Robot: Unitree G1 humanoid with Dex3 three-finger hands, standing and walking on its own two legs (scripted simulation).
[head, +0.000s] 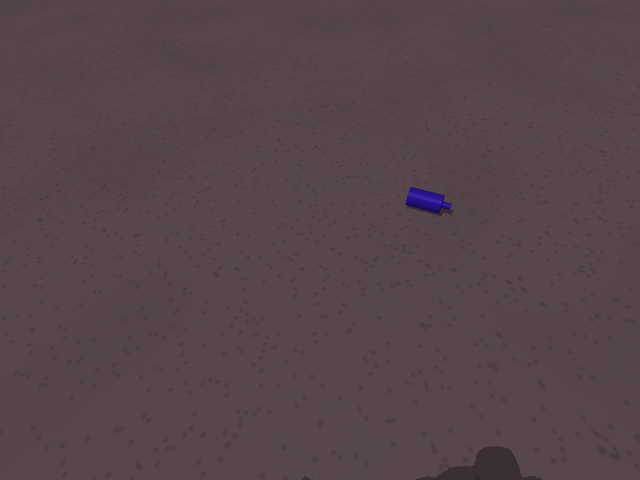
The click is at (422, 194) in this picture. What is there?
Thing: lying bottle
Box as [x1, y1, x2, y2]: [406, 187, 451, 213]
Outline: 410,188 406,204 438,213 441,207 449,209 451,204 442,201 444,195 412,187
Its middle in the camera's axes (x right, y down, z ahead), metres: +0.49 -0.17 +1.73
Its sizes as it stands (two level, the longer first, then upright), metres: 0.192 0.085 0.085
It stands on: the floor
